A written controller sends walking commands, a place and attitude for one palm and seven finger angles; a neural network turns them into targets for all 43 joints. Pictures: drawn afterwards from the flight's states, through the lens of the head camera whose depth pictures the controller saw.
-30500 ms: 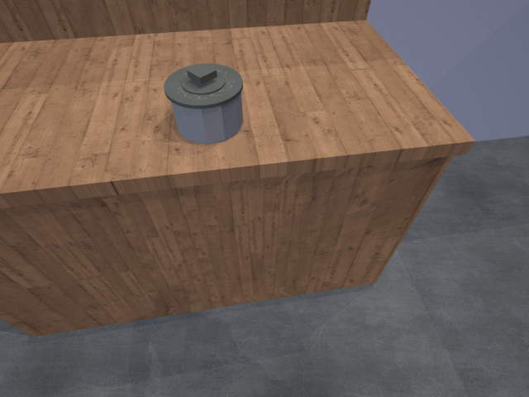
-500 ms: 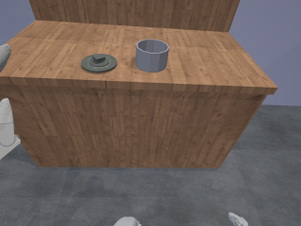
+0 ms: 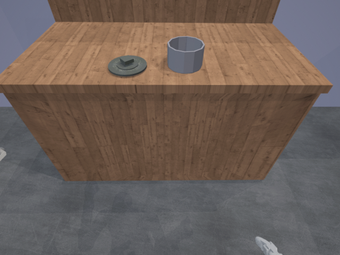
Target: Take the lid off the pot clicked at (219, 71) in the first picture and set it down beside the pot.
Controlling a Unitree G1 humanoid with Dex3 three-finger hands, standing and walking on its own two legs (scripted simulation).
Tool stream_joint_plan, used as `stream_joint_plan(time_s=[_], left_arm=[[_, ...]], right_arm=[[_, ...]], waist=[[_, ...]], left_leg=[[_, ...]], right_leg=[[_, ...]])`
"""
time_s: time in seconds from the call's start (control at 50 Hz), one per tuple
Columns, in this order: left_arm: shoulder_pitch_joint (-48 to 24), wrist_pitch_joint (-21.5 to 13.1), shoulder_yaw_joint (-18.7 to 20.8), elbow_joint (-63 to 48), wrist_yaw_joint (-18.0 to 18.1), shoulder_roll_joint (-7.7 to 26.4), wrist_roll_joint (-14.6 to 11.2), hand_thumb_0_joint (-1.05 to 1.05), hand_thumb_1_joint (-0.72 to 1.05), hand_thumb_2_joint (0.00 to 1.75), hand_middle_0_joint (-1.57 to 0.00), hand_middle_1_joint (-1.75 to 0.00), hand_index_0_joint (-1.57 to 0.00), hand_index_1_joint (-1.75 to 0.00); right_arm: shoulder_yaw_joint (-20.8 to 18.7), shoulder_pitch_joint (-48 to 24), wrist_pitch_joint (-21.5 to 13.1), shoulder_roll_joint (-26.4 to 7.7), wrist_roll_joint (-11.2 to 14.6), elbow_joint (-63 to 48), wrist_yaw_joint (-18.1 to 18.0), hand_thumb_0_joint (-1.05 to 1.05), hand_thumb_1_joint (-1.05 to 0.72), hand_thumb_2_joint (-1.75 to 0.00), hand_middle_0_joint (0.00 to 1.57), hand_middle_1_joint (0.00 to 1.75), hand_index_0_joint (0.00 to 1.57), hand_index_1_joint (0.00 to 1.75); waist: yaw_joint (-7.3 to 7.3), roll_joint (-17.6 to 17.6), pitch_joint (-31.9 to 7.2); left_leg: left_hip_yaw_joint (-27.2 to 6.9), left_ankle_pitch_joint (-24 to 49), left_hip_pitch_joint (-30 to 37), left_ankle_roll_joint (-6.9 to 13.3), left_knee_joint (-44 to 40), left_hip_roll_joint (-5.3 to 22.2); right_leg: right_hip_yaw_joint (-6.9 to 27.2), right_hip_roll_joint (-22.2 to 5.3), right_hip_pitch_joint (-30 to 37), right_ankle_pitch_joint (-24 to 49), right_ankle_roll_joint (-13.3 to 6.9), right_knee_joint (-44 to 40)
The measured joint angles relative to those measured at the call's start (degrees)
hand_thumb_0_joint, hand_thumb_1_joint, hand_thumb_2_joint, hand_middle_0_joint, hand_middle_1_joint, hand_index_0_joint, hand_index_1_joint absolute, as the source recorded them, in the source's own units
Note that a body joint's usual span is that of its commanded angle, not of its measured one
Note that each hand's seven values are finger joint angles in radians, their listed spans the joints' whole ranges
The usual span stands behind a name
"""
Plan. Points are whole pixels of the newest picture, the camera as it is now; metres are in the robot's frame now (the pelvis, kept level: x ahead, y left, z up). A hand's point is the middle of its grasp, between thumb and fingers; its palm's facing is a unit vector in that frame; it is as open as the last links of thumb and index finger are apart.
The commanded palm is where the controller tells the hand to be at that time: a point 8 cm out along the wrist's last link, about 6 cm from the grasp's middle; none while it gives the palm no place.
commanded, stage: let the arm hang, fingers relaxed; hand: left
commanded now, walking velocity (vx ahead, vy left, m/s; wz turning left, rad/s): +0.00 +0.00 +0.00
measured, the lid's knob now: (126, 60) +0.82 +0.25 +0.06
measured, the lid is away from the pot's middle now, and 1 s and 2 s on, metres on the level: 0.25 0.25 0.25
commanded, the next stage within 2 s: look to check the result in 1.12 s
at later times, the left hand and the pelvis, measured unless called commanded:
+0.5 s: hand out of the picture +0.11 +0.19 -0.17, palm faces +0.11 -0.97 -0.20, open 7.0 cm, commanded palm none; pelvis +0.06 +0.00 +0.00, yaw +5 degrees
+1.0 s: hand out of the picture +0.13 +0.17 -0.16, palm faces +0.10 -0.97 -0.21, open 7.2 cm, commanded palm none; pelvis +0.08 -0.01 +0.01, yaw +3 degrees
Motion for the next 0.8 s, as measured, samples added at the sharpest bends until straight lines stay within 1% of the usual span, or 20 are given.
stream_joint_plan(time_s=[0.02, 0.04, 0.06, 0.08, 0.12, 0.16, 0.18, 0.22, 0.24, 0.26, 0.28, 0.3, 0.32, 0.34, 0.38, 0.44, 0.52, 0.58, 0.68, 0.8], left_arm=[[-1.2, 0.5, 0.1, 2.6, 0.3, -0.8, -0.1, 0.01, 0.88, 0.9, -0.22, -0.31, -0.22, -0.3], [-3.5, 1.0, -1.4, 7.0, -0.3, -1.8, 1.3, 0.01, 0.88, 0.9, -0.21, -0.31, -0.22, -0.3], [-6.4, 2.6, -3.9, 13.0, -1.6, -3.4, 2.6, 0.0, 0.89, 0.9, -0.21, -0.3, -0.21, -0.3], [-9.2, 5.1, -6.5, 19.8, -2.9, -5.2, 3.5, 0.0, 0.89, 0.9, -0.2, -0.3, -0.21, -0.3], [-13.7, 11.1, -11.4, 36.1, -5.0, -8.8, 4.7, 0.0, 0.9, 0.9, -0.19, -0.3, -0.2, -0.3], [-16.2, 16.2, -16.6, 51.6, -6.8, -11.8, 5.4, 0.0, 0.91, 0.9, -0.19, -0.3, -0.19, -0.3], [-16.9, 17.9, -19.2, 58.3, -7.7, -13.2, 5.5, 0.0, 0.91, 0.9, -0.19, -0.3, -0.19, -0.29], [-17.1, 19.7, -24.2, 68.9, -9.3, -15.9, 5.5, 0.01, 0.92, 0.9, -0.19, -0.3, -0.19, -0.29], [-16.4, 19.7, -26.6, 72.5, -9.9, -16.8, 5.4, 0.01, 0.92, 0.9, -0.19, -0.3, -0.19, -0.29], [-15.5, 19.3, -28.6, 75.7, -10.2, -17.7, 5.3, 0.01, 0.92, 0.9, -0.19, -0.3, -0.19, -0.29], [-14.9, 18.9, -30.3, 79.4, -10.2, -19.4, 5.3, 0.02, 0.92, 0.9, -0.19, -0.3, -0.19, -0.29], [-14.2, 18.6, -31.6, 82.7, -10.2, -21.4, 4.7, 0.01, 0.92, 0.9, -0.19, -0.3, -0.2, -0.29], [-13.8, 17.1, -30.3, 83.4, -9.4, -23.1, 2.8, -0.03, 0.95, 0.9, -0.2, -0.3, -0.2, -0.3], [-13.9, 16.0, -30.0, 83.7, -8.9, -23.6, 2.6, -0.07, 0.98, 0.9, -0.2, -0.3, -0.21, -0.3], [-14.5, 15.4, -30.0, 85.5, -8.4, -22.5, 3.6, -0.11, 0.99, 0.9, -0.2, -0.3, -0.21, -0.3], [-15.4, 15.9, -29.3, 89.4, -7.7, -19.6, 4.0, -0.1, 0.98, 0.9, -0.2, -0.3, -0.21, -0.3], [-15.9, 16.6, -29.3, 94.5, -7.9, -17.0, 3.7, -0.06, 0.95, 0.9, -0.2, -0.3, -0.21, -0.3], [-16.2, 16.4, -29.3, 96.9, -7.6, -16.2, 3.9, -0.03, 0.94, 0.9, -0.2, -0.3, -0.21, -0.3], [-16.3, 15.5, -29.5, 98.7, -6.7, -16.6, 4.1, -0.01, 0.92, 0.9, -0.2, -0.3, -0.2, -0.3], [-16.8, 15.5, -29.9, 99.8, -6.5, -18.2, 4.2, 0.0, 0.91, 0.9, -0.2, -0.3, -0.2, -0.3]], right_arm=[[0.0, 0.1, 0.1, -0.3, 0.2, -0.3, -0.2, 0.02, -0.9, -0.89, 0.2, 0.3, 0.2, 0.3], [-0.5, 0.5, -1.1, -1.0, 0.0, -0.1, 0.7, 0.02, -0.9, -0.89, 0.2, 0.3, 0.2, 0.3], [-1.2, 0.9, -1.7, -2.5, -0.6, -0.3, 1.9, 0.02, -0.9, -0.89, 0.2, 0.3, 0.2, 0.3], [-1.6, 0.8, -1.6, -4.0, -1.2, -0.3, 2.6, 0.02, -0.9, -0.89, 0.2, 0.3, 0.2, 0.3], [-2.0, -0.3, -0.4, -4.8, -2.6, 1.2, 2.8, 0.01, -0.9, -0.89, 0.2, 0.3, 0.2, 0.3], [-1.5, 0.0, 0.3, -4.5, -3.9, 2.2, 2.7, 0.01, -0.9, -0.89, 0.2, 0.3, 0.2, 0.3], [-1.1, 0.3, 0.6, -4.2, -4.4, 2.6, 2.6, 0.01, -0.9, -0.89, 0.2, 0.3, 0.2, 0.3], [-0.2, 0.7, 1.4, -3.3, -4.9, 3.6, 2.3, 0.01, -0.9, -0.89, 0.2, 0.3, 0.2, 0.3], [0.2, 1.1, 1.8, -2.5, -4.8, 4.0, 2.3, 0.01, -0.9, -0.89, 0.2, 0.3, 0.2, 0.3], [0.4, 1.3, 2.1, -1.7, -4.4, 4.7, 2.2, 0.01, -0.9, -0.89, 0.2, 0.3, 0.2, 0.3], [0.2, 1.3, 2.6, -1.5, -4.0, 5.7, 2.1, 0.01, -0.9, -0.89, 0.2, 0.3, 0.2, 0.3], [-0.2, 1.5, 2.9, -1.7, -3.6, 6.7, 2.0, 0.01, -0.9, -0.89, 0.2, 0.3, 0.2, 0.3], [-0.9, 2.3, 3.2, -1.9, -3.3, 7.6, 1.9, 0.01, -0.9, -0.89, 0.2, 0.3, 0.2, 0.3], [-1.4, 3.2, 3.6, -2.1, -3.1, 8.7, 1.8, 0.01, -0.91, -0.89, 0.2, 0.3, 0.2, 0.3], [-1.6, 3.8, 4.1, -1.7, -3.0, 11.2, 1.7, 0.01, -0.91, -0.89, 0.2, 0.3, 0.2, 0.3], [-1.2, 3.7, 3.6, 0.3, -2.9, 12.9, 1.3, 0.01, -0.91, -0.89, 0.2, 0.3, 0.2, 0.3], [-0.8, 3.7, 2.6, 1.6, -2.7, 13.6, 0.3, 0.01, -0.91, -0.89, 0.2, 0.3, 0.2, 0.3], [-0.8, 3.1, 2.7, 2.1, -2.3, 14.9, 0.2, 0.01, -0.91, -0.89, 0.2, 0.3, 0.2, 0.3], [-1.4, 2.1, 3.0, 1.8, -2.1, 17.4, 0.1, 0.02, -0.93, -0.89, 0.2, 0.3, 0.2, 0.3], [-1.5, 1.0, 3.0, 1.8, -2.1, 19.3, 0.2, 0.01, -0.93, -0.89, 0.2, 0.3, 0.2, 0.3]], waist=[[-0.48, -0.2, -0.3], [-1.13, 0.3, -1.2], [-1.69, 2.3, -2.7], [-2.56, 4.5, -3.7], [-4.3, 5.1, -4.1], [-5.6, 4.5, -4.0], [-6.01, 4.0, -3.5], [-6.04, 2.3, -1.6], [-5.7, 0.4, -0.7], [-5.08, -1.7, 0.5], [-4.76, -1.9, 2.1], [-4.85, -1.1, 3.6], [-4.75, 0.2, 4.3], [-4.16, 1.2, 4.7], [-3.21, 1.5, 5.1], [-2.42, -0.9, 5.9], [-2.47, -0.2, 6.2], [-2.45, 1.3, 5.9], [-2.62, 3.2, 5.3], [-2.39, 2.4, 4.4]], left_leg=[[0.9, 1.6, 1.4, 0.3, -5.0, 0.1], [1.7, 4.4, 1.8, 0.5, -9.0, 0.5], [0.3, 6.3, 1.6, 1.6, -13.3, 1.3], [-2.0, 7.0, 0.1, 1.8, -14.7, 1.7], [-2.8, 7.0, -2.7, 0.3, -11.1, 0.0], [-3.2, 7.3, -3.1, -0.6, -11.1, -1.2], [-3.3, 7.6, -2.9, -1.1, -11.6, -1.4], [-3.1, 7.6, -2.3, -2.1, -12.0, -1.2], [-2.6, 7.1, -2.3, -2.5, -11.4, -1.4], [-2.1, 5.4, -2.6, -2.5, -9.8, -1.8], [-2.9, 2.4, -2.8, -2.2, -7.5, -1.6], [-3.9, 0.1, -3.1, -1.9, -5.4, -1.2], [-4.7, -0.9, -3.4, -1.7, -4.1, -0.9], [-4.7, -0.5, -3.1, -1.5, -4.0, -0.7], [-3.6, 3.1, -0.7, -0.4, -7.6, -0.6], [-2.0, 3.7, 2.7, 0.2, -12.6, -1.1], [-0.4, 5.2, 7.3, 0.2, -18.5, -1.2], [0.3, 5.6, 9.4, -0.2, -20.8, -1.1], [0.5, 5.9, 12.2, -0.5, -23.3, -1.0], [0.8, 5.9, 14.5, -0.7, -24.7, -1.0]], right_leg=[[0.2, -0.5, 0.7, -0.1, 0.4, -0.3], [-1.0, -1.5, 0.0, -1.2, 0.9, 1.1], [-2.2, -1.6, -2.5, -4.3, 1.5, 5.4], [-1.6, -1.2, -6.0, -8.3, 2.2, 12.3], [3.3, -1.3, -11.9, -11.6, 3.1, 25.5], [6.5, -1.6, -15.0, -13.5, 3.9, 30.5], [7.3, -1.7, -15.3, -14.4, 4.3, 29.7], [7.5, -1.9, -13.2, -12.4, 4.5, 21.3], [8.0, -2.2, -11.1, -9.9, 4.2, 14.9], [8.7, -2.4, -10.7, -3.6, 4.1, 12.4], [8.3, -1.8, -10.6, -2.5, 3.9, 13.4], [6.9, -1.0, -9.7, -3.5, 3.7, 13.6], [5.1, -0.3, -8.6, -4.6, 3.4, 12.7], [3.8, 0.2, -7.7, -5.2, 3.3, 11.4], [3.0, 0.8, -6.3, -5.2, 3.3, 9.1], [4.1, 0.0, -4.5, -3.0, 3.7, 6.3], [3.7, -0.6, -1.7, -1.5, 3.5, 3.0], [4.2, -0.5, 1.3, -2.2, 3.4, -1.3], [4.4, -0.4, 3.6, -1.6, 3.2, -3.1], [4.7, -0.3, 5.4, -2.0, 3.0, -3.7]])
